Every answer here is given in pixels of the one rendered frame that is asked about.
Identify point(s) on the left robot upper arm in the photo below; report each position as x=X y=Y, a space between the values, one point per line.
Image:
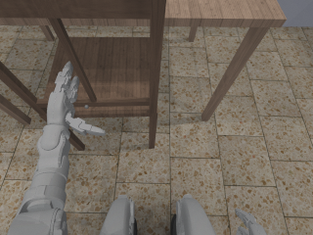
x=43 y=222

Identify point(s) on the left robot thigh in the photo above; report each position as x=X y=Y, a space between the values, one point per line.
x=120 y=215

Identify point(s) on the table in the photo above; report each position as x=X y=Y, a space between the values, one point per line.
x=258 y=15

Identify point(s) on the robot right shin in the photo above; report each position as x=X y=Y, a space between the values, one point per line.
x=180 y=230

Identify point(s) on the robot right hand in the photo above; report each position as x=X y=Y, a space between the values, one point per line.
x=250 y=222

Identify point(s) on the chair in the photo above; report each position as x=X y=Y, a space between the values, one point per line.
x=118 y=76

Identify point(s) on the left robot forearm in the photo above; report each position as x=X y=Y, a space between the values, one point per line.
x=48 y=184

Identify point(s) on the robot left hand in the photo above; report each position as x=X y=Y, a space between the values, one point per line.
x=61 y=102

